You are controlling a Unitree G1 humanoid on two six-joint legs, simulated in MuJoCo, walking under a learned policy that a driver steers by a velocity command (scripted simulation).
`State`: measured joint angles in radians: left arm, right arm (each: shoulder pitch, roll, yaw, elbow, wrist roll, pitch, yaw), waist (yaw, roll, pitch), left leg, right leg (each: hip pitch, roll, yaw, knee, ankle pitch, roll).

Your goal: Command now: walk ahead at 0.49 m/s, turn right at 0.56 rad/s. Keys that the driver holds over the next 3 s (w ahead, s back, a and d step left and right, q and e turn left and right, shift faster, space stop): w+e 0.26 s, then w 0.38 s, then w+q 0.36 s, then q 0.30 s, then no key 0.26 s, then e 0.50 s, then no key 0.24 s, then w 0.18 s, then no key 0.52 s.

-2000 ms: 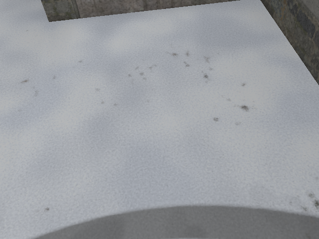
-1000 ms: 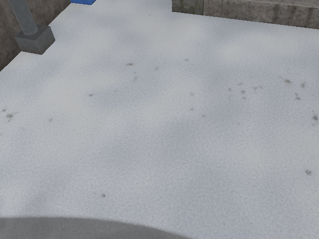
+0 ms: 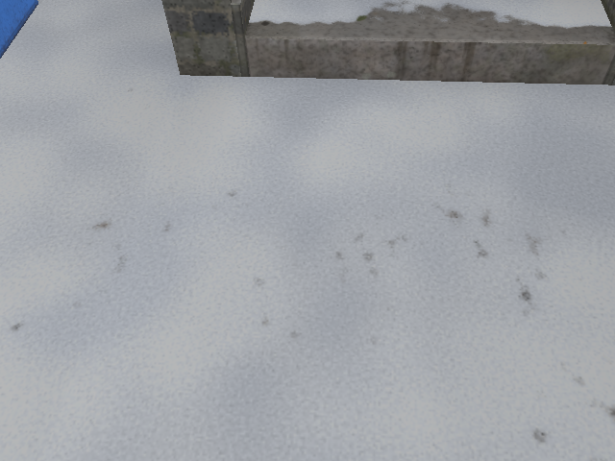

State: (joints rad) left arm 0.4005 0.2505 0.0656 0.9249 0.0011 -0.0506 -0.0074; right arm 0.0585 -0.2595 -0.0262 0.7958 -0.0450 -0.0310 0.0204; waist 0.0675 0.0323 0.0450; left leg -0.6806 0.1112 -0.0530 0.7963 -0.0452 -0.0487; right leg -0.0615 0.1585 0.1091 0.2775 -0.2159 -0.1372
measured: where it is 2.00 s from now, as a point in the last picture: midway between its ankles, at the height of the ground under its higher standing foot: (395, 358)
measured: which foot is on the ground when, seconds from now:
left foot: up 0.00-0.16, down 0.18-0.70, up 0.72-1.00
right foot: down 0.00-0.18, up 0.20-0.66, down 0.68-1.00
